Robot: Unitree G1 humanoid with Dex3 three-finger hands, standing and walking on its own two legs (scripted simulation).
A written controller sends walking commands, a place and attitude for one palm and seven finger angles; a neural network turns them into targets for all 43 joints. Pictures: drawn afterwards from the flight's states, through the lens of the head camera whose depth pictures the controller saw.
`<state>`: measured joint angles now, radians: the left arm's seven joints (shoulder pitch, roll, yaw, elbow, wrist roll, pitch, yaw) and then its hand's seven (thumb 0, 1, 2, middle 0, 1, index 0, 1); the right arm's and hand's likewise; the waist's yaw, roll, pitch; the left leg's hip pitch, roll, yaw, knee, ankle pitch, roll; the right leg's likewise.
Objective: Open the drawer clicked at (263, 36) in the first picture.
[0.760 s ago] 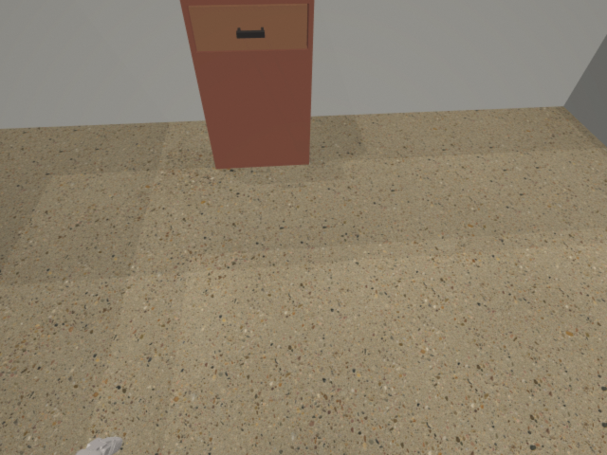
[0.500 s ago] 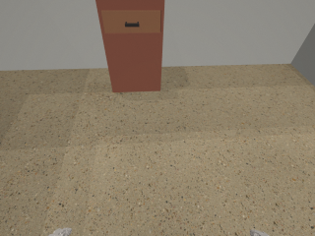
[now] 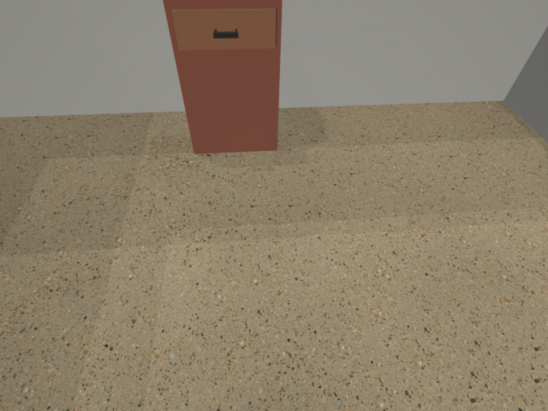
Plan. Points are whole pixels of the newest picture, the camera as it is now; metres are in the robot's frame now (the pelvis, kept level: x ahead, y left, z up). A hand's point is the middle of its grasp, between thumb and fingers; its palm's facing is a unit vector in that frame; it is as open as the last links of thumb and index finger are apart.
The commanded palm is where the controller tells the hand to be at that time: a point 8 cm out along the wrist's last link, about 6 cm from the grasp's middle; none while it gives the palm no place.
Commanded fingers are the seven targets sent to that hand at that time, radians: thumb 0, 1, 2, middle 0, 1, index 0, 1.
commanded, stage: stand and wait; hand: left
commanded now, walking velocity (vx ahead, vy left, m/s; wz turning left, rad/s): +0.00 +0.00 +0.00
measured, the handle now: (225, 33) +1.56 +0.30 -0.09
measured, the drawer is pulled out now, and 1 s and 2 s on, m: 0.00 0.00 0.00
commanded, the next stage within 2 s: look at it before walking up in 0.10 s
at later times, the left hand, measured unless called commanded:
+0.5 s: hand out of the picture +0.08 +0.25 -0.16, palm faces -0.03 -0.94 -0.33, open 7.4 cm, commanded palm none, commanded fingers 0.00 0.90 0.90 -0.20 -0.30 -0.20 -0.30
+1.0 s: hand out of the picture +0.06 +0.22 -0.18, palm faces -0.02 -0.97 -0.25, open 7.4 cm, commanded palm none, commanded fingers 0.00 0.90 0.90 -0.20 -0.30 -0.20 -0.30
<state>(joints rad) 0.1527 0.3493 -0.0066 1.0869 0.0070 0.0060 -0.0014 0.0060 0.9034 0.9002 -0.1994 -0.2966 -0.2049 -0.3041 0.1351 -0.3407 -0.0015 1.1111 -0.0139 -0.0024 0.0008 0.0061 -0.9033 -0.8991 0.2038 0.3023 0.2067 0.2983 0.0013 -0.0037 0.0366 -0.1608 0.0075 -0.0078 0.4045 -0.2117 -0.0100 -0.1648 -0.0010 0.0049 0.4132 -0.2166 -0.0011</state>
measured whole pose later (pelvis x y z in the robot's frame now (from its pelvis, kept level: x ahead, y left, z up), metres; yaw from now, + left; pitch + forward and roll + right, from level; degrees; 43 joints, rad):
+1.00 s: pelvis +0.03 +0.00 -0.01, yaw -1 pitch -1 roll -1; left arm 0.26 0.27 0.00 1.08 0.02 0.01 -0.01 0.00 0.91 0.90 -0.20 -0.30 -0.20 -0.30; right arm 0.21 -0.27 0.00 1.11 -0.03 0.01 0.01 0.00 -0.91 -0.90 0.20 0.30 0.20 0.30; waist 0.01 0.00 -0.02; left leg -0.19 0.02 0.01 0.52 -0.34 0.00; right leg -0.18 0.02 0.02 0.49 -0.30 -0.01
